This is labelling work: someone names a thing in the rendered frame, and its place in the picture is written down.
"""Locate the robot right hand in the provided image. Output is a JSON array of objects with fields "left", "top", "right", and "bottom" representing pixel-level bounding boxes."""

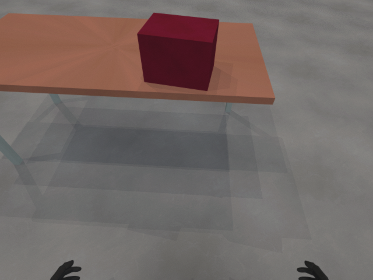
[{"left": 297, "top": 261, "right": 328, "bottom": 280}]

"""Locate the table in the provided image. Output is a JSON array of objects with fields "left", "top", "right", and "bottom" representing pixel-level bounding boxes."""
[{"left": 0, "top": 13, "right": 275, "bottom": 165}]

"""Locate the robot left hand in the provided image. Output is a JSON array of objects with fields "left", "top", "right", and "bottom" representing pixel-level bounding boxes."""
[{"left": 50, "top": 260, "right": 82, "bottom": 280}]

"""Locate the carton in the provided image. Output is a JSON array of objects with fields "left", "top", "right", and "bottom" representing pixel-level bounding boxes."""
[{"left": 137, "top": 13, "right": 219, "bottom": 91}]

